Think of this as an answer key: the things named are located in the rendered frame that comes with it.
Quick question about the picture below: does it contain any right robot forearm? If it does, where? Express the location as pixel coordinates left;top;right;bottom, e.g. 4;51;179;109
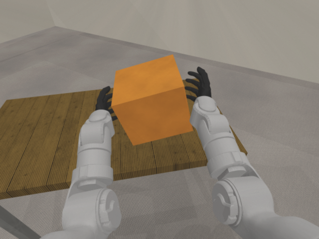
189;96;264;182

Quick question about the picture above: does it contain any carton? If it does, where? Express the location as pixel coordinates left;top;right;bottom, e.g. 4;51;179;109
111;54;193;146

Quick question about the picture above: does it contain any left robot forearm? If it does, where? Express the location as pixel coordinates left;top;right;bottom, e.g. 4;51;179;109
62;110;115;224

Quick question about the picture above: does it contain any robot right hand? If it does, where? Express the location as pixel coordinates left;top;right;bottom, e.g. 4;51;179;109
184;67;211;102

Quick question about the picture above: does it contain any table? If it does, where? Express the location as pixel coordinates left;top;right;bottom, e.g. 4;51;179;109
0;78;248;239

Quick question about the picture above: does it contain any left robot upper arm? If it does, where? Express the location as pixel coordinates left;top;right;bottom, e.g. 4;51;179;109
40;188;122;239

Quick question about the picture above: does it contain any robot left hand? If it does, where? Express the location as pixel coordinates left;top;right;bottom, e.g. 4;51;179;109
95;86;118;121

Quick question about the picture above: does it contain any right robot upper arm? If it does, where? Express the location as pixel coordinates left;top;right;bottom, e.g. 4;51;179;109
212;176;319;239

